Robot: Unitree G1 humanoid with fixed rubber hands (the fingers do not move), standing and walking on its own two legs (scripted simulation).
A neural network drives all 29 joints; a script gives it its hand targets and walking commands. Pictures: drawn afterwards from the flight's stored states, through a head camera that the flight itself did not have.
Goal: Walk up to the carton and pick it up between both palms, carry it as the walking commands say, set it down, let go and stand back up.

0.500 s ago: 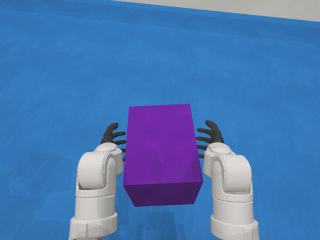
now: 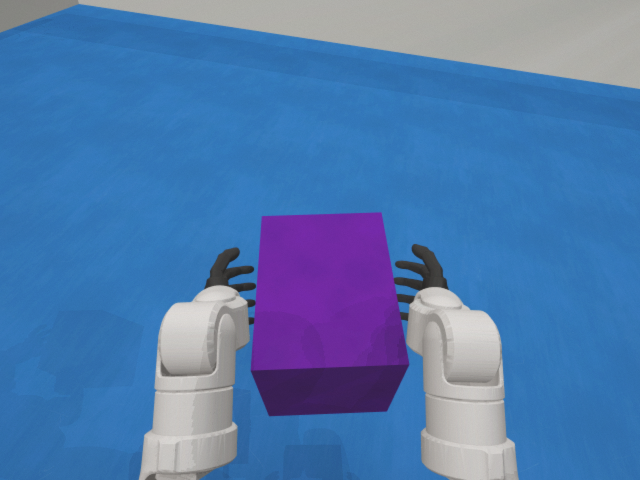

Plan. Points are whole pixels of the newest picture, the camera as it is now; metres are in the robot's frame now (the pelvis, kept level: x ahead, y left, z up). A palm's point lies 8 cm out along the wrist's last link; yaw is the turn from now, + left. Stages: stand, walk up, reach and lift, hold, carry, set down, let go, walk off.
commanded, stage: carry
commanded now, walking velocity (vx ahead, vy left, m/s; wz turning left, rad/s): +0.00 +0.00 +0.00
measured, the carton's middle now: (325, 314) +0.35 +0.00 +0.04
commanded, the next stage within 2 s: none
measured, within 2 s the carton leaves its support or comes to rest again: neither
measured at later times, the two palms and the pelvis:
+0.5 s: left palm (221, 324) +0.28 +0.12 +0.10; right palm (434, 333) +0.28 -0.12 +0.11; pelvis -0.03 +0.00 +0.00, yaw -1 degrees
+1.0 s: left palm (262, 351) +0.27 +0.07 +0.08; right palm (474, 358) +0.26 -0.17 +0.08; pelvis -0.05 -0.04 +0.00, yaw -1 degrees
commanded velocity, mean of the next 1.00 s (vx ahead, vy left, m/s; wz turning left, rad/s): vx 0.00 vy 0.00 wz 0.00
